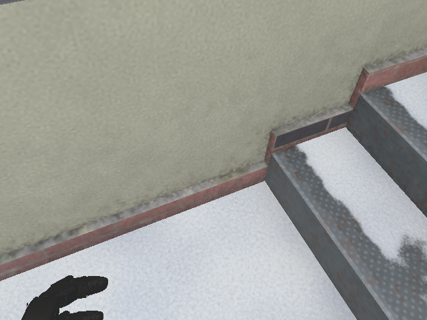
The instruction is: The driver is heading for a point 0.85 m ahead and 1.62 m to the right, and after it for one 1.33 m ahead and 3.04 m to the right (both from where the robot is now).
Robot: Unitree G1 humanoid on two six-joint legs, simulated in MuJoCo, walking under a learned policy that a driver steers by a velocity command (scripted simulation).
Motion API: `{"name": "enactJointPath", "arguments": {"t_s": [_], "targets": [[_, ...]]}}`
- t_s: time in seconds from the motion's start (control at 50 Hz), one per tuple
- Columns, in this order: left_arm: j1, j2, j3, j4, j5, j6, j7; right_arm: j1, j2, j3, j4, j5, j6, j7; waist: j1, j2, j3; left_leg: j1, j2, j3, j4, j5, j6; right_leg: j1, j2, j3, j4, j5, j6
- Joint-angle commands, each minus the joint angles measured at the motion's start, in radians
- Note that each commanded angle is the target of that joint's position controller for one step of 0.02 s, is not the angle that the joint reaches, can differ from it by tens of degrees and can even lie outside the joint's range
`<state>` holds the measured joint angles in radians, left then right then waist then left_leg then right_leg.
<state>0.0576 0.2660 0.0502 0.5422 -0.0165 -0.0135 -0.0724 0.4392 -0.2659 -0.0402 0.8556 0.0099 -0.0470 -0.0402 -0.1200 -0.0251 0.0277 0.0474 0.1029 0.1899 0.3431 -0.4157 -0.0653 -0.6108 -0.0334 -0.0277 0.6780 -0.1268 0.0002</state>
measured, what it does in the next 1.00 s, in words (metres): walks ahead, turning right: right foot, then left foot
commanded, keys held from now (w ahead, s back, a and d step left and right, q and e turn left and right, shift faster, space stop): e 0.82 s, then no key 0.18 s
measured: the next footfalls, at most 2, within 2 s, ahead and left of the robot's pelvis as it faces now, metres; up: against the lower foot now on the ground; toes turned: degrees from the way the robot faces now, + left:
right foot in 0.04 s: +0.18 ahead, -0.12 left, +0.00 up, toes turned -3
left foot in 0.46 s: +0.25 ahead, +0.09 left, +0.00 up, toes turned -22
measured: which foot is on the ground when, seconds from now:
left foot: down 0.00-0.04, up 0.06-0.44, down 0.46-0.84, up 0.86-1.00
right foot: up 0.00-0.02, down 0.04-0.48, up 0.50-0.82, down 0.84-1.00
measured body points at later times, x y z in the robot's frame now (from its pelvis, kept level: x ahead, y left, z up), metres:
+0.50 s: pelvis +0.12 -0.01 +0.00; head +0.16 -0.01 +0.45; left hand +0.36 +0.23 -0.09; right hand +0.19 -0.31 -0.10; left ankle +0.21 +0.10 -0.73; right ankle +0.13 -0.12 -0.73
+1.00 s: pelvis +0.10 -0.05 +0.01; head +0.12 -0.09 +0.46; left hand +0.38 +0.09 -0.07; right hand +0.04 -0.37 -0.11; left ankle +0.18 +0.08 -0.65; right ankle +0.07 -0.13 -0.73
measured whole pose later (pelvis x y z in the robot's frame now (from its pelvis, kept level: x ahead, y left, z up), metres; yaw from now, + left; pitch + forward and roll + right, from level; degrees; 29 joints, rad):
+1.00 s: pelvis +0.10 -0.05 +0.01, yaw -33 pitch +1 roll +1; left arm 0.19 0.30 0.03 0.63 0.02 0.01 0.00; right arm 0.21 -0.35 -0.07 0.72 -0.01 0.03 -0.07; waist -0.01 0.04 0.05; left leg -0.55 0.05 -0.01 1.13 -0.42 -0.12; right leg -0.29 0.05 0.04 0.51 -0.24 -0.06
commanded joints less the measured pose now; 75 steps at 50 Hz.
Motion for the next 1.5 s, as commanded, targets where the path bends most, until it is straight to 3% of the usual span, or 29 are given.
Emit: {"name": "enactJointPath", "arguments": {"t_s": [0.02,0.04,0.06,0.08,0.1,0.14,0.18,0.24,0.3,0.36,0.44,0.48,0.5,0.52,0.56,0.64,0.7,0.78,0.82,0.84,0.86,0.88,0.9,0.94,1.04,1.18,1.26,1.3,1.5], "targets": [[0.13,0.166,0.066,-0.039,0.021,-0.007,0.013,-0.071,-0.265,-0.074,-0.072,0.033,-0.031,0.002,0.181,0.19,-0.081,-0.144,0.137,-0.016,0.264,1.018,0.091,0.377,0.113,-0.066,-0.142,0.039,-0.083],[0.259,0.213,0.087,0.0,0.03,-0.001,0.035,-0.081,-0.229,-0.064,-0.093,0.026,-0.044,0.005,0.249,0.124,-0.146,-0.314,0.078,0.002,0.483,0.887,0.047,0.617,0.107,-0.013,-0.207,0.173,-0.131],[0.301,0.301,0.095,0.009,0.029,0.009,0.076,-0.046,-0.079,-0.022,-0.147,-0.06,-0.058,0.021,0.19,-0.186,-0.246,-0.674,-0.015,-0.011,0.836,-0.159,0.008,0.936,-0.168,0.302,-0.08,0.767,-0.205],[0.266,0.353,0.093,-0.048,0.06,-0.01,0.076,0.057,-0.108,-0.003,-0.156,-0.055,-0.067,0.032,0.162,-0.254,-0.554,-0.787,-0.129,-0.234,1.13,-0.345,-0.021,1.059,-0.406,0.757,-0.181,0.709,-0.474],[0.268,0.282,0.084,-0.052,0.055,-0.019,0.066,-0.053,-0.199,-0.026,-0.142,-0.029,-0.061,0.031,0.237,-0.122,-0.52,-0.814,-0.085,-0.321,1.146,-0.185,-0.005,0.974,-0.318,0.641,-0.262,0.54,-0.432],[0.149,0.204,0.061,-0.032,0.003,-0.022,0.066,-0.127,-0.189,-0.017,-0.159,-0.039,-0.031,-0.004,0.157,0.036,-0.278,-0.808,-0.019,-0.287,1.015,0.009,-0.007,0.674,-0.213,0.453,-0.313,0.381,-0.317],[0.083,0.195,0.048,-0.018,0.015,-0.019,0.064,-0.096,-0.2,-0.022,-0.16,-0.043,0.005,-0.018,0.076,0.004,-0.174,-0.651,-0.013,-0.285,0.923,0.036,-0.01,0.404,-0.177,0.386,-0.358,0.417,-0.295],[0.04,0.203,0.05,0.002,0.029,-0.024,0.065,-0.082,-0.156,-0.01,-0.159,-0.043,0.022,-0.024,0.045,-0.036,-0.156,-0.56,-0.059,-0.259,0.754,0.059,-0.026,0.263,-0.113,0.301,-0.344,0.51,-0.279],[0.024,0.213,0.053,0.009,0.014,0.007,0.085,-0.15,-0.126,0.006,-0.185,-0.03,0.041,-0.021,0.064,-0.055,-0.168,-0.532,-0.088,-0.267,0.571,0.117,-0.038,0.252,-0.086,0.349,-0.341,0.221,-0.244],[0.035,0.225,0.058,0.009,0.016,0.039,0.102,-0.231,-0.147,0.002,-0.205,-0.025,0.046,-0.006,0.098,-0.109,-0.136,-0.5,-0.115,-0.283,0.423,0.166,-0.032,0.239,-0.063,0.411,-0.355,-0.097,-0.212],[0.048,0.217,0.06,0.002,0.009,0.048,0.106,-0.239,-0.16,-0.004,-0.213,-0.012,0.016,0.007,0.1,-0.133,-0.138,-0.372,-0.127,-0.285,0.17,0.195,-0.001,0.302,-0.063,0.492,-0.275,-0.067,-0.174],[0.094,0.149,0.039,0.01,0.002,0.05,0.102,-0.186,-0.248,-0.025,-0.211,-0.034,0.008,-0.001,0.091,-0.032,-0.147,-0.178,0.066,-0.395,0.016,0.271,0.075,0.206,0.037,0.426,-0.091,-0.245,-0.089],[0.096,0.119,0.031,-0.026,0.0,0.044,0.099,-0.217,-0.313,-0.045,-0.205,-0.075,0.025,-0.001,0.136,0.26,-0.093,-0.173,0.229,-0.628,-0.04,0.39,0.217,0.019,0.181,0.212,0.097,-0.431,-0.032],[0.123,0.2,0.048,-0.011,0.012,0.034,0.097,-0.218,-0.261,-0.036,-0.226,-0.078,0.024,-0.001,0.116,0.294,-0.127,-0.181,0.318,-0.723,-0.057,0.505,0.319,0.0,0.137,0.193,0.351,-0.498,0.019],[0.174,0.241,0.07,0.038,0.001,0.044,0.092,-0.272,-0.183,-0.015,-0.251,-0.049,0.03,-0.005,0.136,0.169,-0.122,-0.185,0.226,-0.517,0.002,0.581,0.265,0.004,0.097,0.167,0.524,-0.403,0.06],[0.071,0.123,0.028,0.004,0.008,0.034,0.074,-0.224,-0.183,-0.017,-0.225,-0.04,0.072,-0.033,0.08,0.163,-0.085,-0.125,0.15,-0.337,0.011,0.637,0.24,-0.037,0.065,0.077,0.418,-0.315,0.111],[0.039,0.102,0.008,-0.019,0.005,0.032,0.05,-0.228,-0.221,-0.035,-0.222,-0.042,0.088,-0.03,0.063,0.196,-0.114,-0.126,0.18,-0.305,0.006,0.612,0.253,0.059,0.031,0.046,0.24,-0.333,0.094],[0.106,0.146,0.022,0.0,0.02,0.035,0.044,-0.257,-0.257,-0.062,-0.216,-0.007,0.084,-0.034,0.1,0.249,-0.108,-0.211,0.189,-0.268,0.016,0.417,0.211,0.254,0.036,-0.008,-0.01,-0.184,0.047],[0.175,0.174,0.043,0.034,0.021,0.042,0.052,-0.241,-0.212,-0.055,-0.205,-0.005,0.073,-0.034,0.134,0.205,-0.099,-0.306,0.157,-0.211,0.108,0.278,0.142,0.412,0.072,-0.021,-0.179,-0.105,-0.007],[0.217,0.198,0.055,0.047,0.014,0.047,0.063,-0.181,-0.162,-0.043,-0.182,-0.02,0.064,-0.023,0.143,0.083,-0.095,-0.434,0.112,-0.139,0.258,0.17,0.075,0.548,0.032,0.074,-0.264,-0.018,-0.049],[0.237,0.299,0.071,0.022,0.022,0.05,0.088,-0.178,-0.084,-0.017,-0.227,-0.075,0.056,-0.007,0.121,-0.257,-0.107,-0.706,-0.009,-0.054,0.617,-0.22,-0.028,0.679,-0.254,0.447,-0.284,0.356,-0.169],[0.232,0.319,0.075,-0.003,0.068,0.036,0.082,-0.3,-0.138,-0.032,-0.27,-0.048,0.04,-0.016,0.201,-0.219,-0.166,-0.753,-0.069,-0.206,0.781,-0.259,-0.039,0.546,-0.355,0.571,-0.353,0.306,-0.349],[0.201,0.281,0.062,0.009,0.07,0.02,0.076,-0.324,-0.182,-0.044,-0.258,-0.019,0.042,-0.024,0.188,-0.131,-0.117,-0.747,-0.048,-0.238,0.853,-0.185,-0.032,0.506,-0.303,0.491,-0.365,0.241,-0.331],[0.105,0.205,0.039,0.011,0.031,0.007,0.078,-0.263,-0.189,-0.055,-0.214,-0.021,0.056,-0.034,0.133,-0.071,-0.073,-0.713,-0.024,-0.248,0.838,-0.048,-0.041,0.455,-0.201,0.352,-0.338,0.18,-0.234],[0.058,0.119,-0.004,0.023,0.037,0.008,0.083,-0.212,-0.146,-0.044,-0.211,-0.015,0.071,-0.024,0.101,-0.107,-0.088,-0.565,-0.046,-0.241,0.724,0.073,-0.068,0.406,-0.129,0.271,-0.327,0.202,-0.221],[0.052,0.134,-0.006,0.067,0.036,0.017,0.076,-0.262,-0.122,-0.021,-0.229,-0.003,0.039,0.007,0.128,-0.099,-0.047,-0.343,-0.047,-0.223,0.21,0.08,-0.028,0.405,-0.135,0.37,-0.328,-0.033,-0.218],[0.15,0.109,-0.014,0.113,0.047,-0.011,0.06,-0.255,-0.215,-0.031,-0.209,-0.022,0.033,0.009,0.172,0.135,-0.077,-0.194,0.022,-0.291,0.12,0.434,0.063,0.369,0.019,0.217,-0.299,-0.073,-0.083],[0.075,0.114,-0.016,0.123,0.045,-0.01,0.063,-0.272,-0.13,-0.006,-0.226,-0.028,0.027,0.016,0.118,0.093,-0.084,-0.221,-0.003,-0.265,0.1,0.362,0.053,0.418,0.026,0.207,-0.264,-0.03,-0.068],[0.072,0.159,0.029,0.094,0.007,0.042,0.088,-0.213,-0.172,-0.015,-0.264,-0.025,0.024,-0.015,0.091,0.056,-0.066,-0.227,0.024,-0.214,0.16,0.248,0.075,0.257,0.049,0.279,-0.131,0.051,-0.103]]}}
